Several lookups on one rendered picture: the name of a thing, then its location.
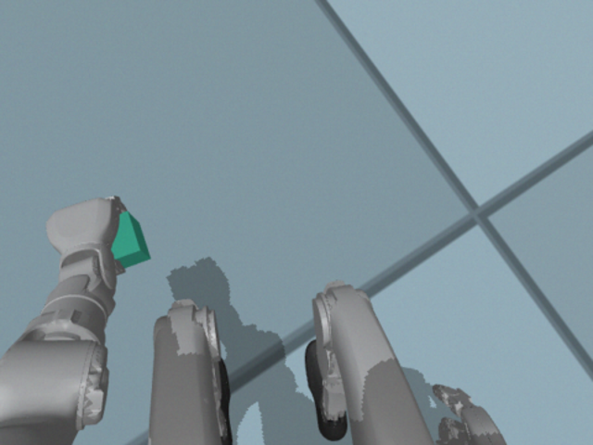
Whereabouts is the left robot hand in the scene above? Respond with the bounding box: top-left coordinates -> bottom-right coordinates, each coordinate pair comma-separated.
46,196 -> 127,275

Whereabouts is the left robot arm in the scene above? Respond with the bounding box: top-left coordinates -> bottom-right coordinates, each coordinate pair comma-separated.
0,244 -> 117,445

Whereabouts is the right robot hand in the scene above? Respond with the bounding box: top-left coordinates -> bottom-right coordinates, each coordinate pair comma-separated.
433,385 -> 507,445

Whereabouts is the right robot foot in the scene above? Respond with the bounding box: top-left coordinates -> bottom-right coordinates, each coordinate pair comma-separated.
305,339 -> 347,441

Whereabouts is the small box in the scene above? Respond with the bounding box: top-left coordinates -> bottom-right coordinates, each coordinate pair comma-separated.
111,211 -> 151,269

